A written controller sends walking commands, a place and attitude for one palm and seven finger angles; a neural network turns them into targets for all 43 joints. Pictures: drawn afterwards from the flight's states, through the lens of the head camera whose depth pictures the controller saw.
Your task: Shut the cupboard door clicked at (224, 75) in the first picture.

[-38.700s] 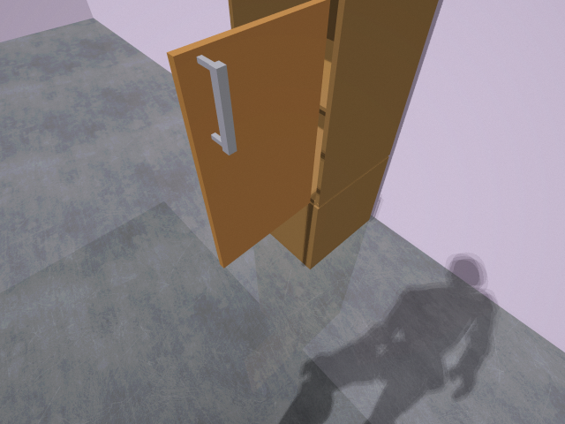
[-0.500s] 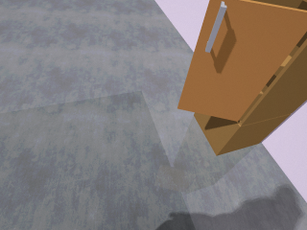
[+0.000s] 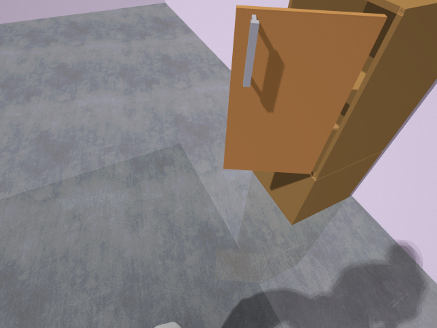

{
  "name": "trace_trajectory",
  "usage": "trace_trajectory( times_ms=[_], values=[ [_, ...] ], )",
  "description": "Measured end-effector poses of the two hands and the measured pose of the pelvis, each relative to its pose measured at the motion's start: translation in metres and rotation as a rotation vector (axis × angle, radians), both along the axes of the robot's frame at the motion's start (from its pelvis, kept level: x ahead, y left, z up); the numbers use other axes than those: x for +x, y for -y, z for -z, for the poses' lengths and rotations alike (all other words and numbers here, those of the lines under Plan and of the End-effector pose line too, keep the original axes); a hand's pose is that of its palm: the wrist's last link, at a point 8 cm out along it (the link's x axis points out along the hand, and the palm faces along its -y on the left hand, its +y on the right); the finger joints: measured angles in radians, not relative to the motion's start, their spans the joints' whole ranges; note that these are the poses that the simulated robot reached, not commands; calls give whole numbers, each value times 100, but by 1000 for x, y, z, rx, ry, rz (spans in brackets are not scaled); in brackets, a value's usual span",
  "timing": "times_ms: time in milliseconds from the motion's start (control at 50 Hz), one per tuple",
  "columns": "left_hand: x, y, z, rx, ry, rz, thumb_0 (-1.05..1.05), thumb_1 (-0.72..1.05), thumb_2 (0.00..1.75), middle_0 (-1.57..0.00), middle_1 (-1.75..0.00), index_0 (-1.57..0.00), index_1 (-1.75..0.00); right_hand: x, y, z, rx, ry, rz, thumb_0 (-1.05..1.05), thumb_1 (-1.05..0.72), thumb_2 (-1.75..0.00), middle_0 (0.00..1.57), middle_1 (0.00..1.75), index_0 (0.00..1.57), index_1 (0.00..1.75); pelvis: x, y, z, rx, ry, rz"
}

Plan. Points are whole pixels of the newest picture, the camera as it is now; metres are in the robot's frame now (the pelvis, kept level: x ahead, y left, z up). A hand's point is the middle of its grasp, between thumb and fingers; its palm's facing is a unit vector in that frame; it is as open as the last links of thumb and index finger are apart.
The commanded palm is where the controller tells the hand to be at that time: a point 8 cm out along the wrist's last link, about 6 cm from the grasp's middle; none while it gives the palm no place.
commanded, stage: take the last steps up to it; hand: left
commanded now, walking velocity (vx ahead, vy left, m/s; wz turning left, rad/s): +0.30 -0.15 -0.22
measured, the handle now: (250, 52) +0.71 -0.04 +0.15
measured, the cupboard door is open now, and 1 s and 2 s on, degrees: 61 61 61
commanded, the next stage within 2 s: come to a stop and stand still in 0.52 s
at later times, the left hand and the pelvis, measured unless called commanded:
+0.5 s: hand (183, 246) +0.33 +0.10 -0.17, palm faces -0.21 -0.96 -0.20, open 7.4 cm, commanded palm none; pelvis +0.17 -0.07 -0.01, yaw -7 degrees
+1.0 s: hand (203, 243) +0.35 +0.05 -0.18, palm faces -0.03 -0.98 -0.22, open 7.3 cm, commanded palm none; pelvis +0.28 -0.13 +0.00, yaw -7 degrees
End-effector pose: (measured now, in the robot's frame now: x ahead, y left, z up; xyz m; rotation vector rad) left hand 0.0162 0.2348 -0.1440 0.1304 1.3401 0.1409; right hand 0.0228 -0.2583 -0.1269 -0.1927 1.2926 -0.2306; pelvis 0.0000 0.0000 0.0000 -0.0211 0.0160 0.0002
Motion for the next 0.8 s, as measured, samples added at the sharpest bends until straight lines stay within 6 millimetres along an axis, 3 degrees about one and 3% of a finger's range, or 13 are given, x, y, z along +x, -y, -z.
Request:
trace_trajectory(
  times_ms=[100, 160, 320, 440, 520, 580, 680, 800],
  values=[
    [18, -9, 25, -40, -69, 7, 0, 91, 90, -20, -30, -20, -30, 39, -6, 1, -57, 72, -12, 1, -90, -90, 20, 29, 20, 30, 33, -10, 15, -11, -2, 32],
    [49, -11, 26, -43, -84, 64, 1, 91, 90, -20, -30, -20, -30, 42, -9, -4, -66, 72, 19, 0, -90, -90, 20, 29, 20, 30, 50, -9, 12, -4, 4, 67],
    [181, 10, -3, -35, 78, 155, 1, 92, 90, -20, -30, -19, -30, 15, -15, -14, -3, -117, 128, 0, -90, -90, 21, 29, 20, 30, 100, 11, -8, -16, -2, 109],
    [278, 57, -9, -15, 155, 250, 0, 92, 90, -19, -30, -19, -30, 7, -1, -2, 71, -251, 230, 0, -90, -90, 21, 30, 21, 30, 145, 46, -1, 0, -9, 127],
    [329, 94, -1, 14, 225, 276, 0, 91, 90, -20, -30, -19, -30, 22, 27, 20, 114, -318, 266, 1, -90, -90, 21, 30, 21, 30, 183, 82, 19, 21, -5, 130],
    [336, 114, -2, 20, 213, 260, 0, 91, 90, -20, -30, -20, -30, 62, 54, 27, 106, -301, 256, 1, -90, -90, 21, 30, 20, 30, 200, 96, 17, 9, 2, 135],
    [324, 133, -3, 18, 116, 188, -1, 93, 90, -20, -30, -20, -30, 166, 93, 18, 55, -111, 178, 1, -90, -90, 20, 29, 20, 30, 232, 112, 4, 3, -8, 122],
    [322, 134, 6, 15, 47, 137, -1, 94, 90, -20, -30, -20, -30, 278, 105, 10, 30, 74, 87, 0, -91, -90, 20, 29, 20, 30, 268, 120, 5, -20, 2, 127]
  ],
)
